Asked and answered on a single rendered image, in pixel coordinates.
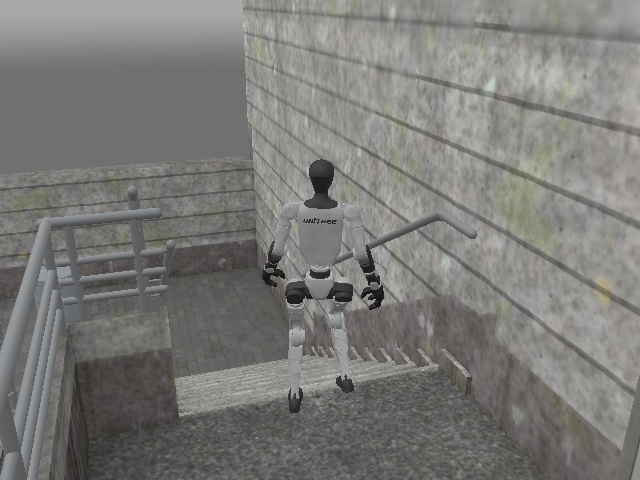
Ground stairs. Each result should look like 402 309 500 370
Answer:
175 356 418 413

